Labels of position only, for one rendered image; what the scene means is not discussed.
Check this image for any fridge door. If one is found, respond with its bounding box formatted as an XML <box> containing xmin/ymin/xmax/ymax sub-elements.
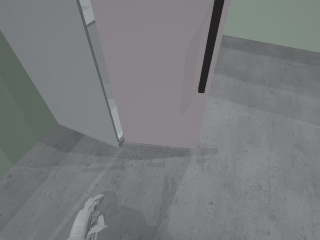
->
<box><xmin>90</xmin><ymin>0</ymin><xmax>231</xmax><ymax>149</ymax></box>

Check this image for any handle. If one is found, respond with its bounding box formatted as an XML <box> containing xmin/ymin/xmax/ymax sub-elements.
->
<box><xmin>198</xmin><ymin>0</ymin><xmax>225</xmax><ymax>93</ymax></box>

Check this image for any left robot hand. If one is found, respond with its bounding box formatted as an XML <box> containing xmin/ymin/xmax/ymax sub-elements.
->
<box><xmin>69</xmin><ymin>194</ymin><xmax>107</xmax><ymax>240</ymax></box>

